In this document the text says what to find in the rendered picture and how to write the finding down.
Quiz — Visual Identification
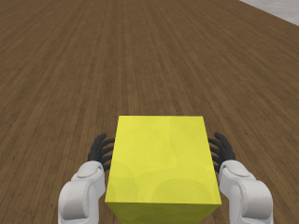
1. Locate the robot left forearm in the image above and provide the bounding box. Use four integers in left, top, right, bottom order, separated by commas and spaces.
58, 161, 106, 224

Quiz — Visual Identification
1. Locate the robot left hand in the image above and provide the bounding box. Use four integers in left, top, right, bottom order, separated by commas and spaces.
87, 133, 115, 172

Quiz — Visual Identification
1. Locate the robot right hand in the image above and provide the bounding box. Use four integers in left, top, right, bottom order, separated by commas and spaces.
207, 132, 235, 174

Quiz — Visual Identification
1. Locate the robot right forearm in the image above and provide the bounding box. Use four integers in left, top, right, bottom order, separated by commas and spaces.
219, 160, 274, 224

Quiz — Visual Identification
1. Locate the carton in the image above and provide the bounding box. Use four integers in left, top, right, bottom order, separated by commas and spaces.
105, 116, 222, 224

